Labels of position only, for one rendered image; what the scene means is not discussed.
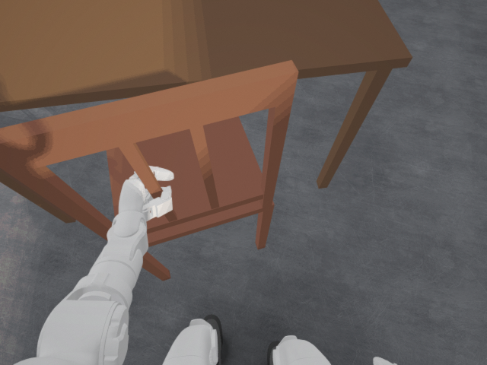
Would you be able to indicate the table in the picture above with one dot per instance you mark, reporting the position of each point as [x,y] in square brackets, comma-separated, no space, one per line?
[60,52]

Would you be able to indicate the left robot hand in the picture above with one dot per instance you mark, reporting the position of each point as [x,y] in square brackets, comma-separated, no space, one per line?
[135,197]

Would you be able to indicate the robot right shin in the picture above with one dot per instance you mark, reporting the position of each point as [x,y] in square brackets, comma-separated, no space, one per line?
[289,337]

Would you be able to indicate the chair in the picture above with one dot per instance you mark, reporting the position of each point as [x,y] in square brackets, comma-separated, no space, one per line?
[192,130]

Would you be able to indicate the left robot forearm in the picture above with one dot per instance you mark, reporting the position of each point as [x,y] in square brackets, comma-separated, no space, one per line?
[116,270]

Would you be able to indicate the robot right thigh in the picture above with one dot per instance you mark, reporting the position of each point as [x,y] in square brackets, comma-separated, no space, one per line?
[298,352]

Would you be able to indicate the left robot upper arm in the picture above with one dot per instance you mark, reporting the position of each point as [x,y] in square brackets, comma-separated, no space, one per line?
[84,332]

